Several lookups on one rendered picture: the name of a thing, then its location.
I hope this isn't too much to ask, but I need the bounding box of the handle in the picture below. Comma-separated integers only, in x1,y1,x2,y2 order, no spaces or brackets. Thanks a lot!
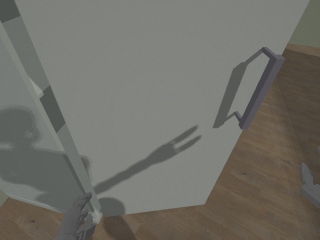
234,47,285,130

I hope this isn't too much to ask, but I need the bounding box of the robot right hand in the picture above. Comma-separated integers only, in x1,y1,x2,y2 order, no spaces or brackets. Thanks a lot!
300,146,320,208

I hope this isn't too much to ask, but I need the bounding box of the fridge door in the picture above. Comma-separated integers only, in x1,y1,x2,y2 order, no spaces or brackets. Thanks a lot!
15,0,310,217

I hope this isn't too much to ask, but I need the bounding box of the robot left hand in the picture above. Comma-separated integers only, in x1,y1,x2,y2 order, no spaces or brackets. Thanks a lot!
57,192,96,240

